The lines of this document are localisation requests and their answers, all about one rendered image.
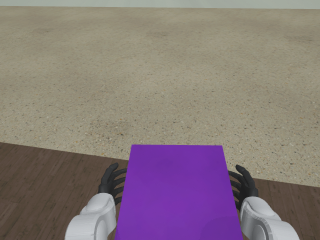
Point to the right robot forearm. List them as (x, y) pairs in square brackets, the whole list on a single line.
[(260, 222)]

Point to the right robot hand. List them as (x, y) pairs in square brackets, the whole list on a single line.
[(246, 188)]

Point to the left robot hand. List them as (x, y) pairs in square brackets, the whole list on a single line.
[(108, 183)]

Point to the carton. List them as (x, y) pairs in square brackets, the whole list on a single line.
[(177, 192)]

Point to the left robot forearm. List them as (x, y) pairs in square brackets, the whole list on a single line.
[(95, 221)]

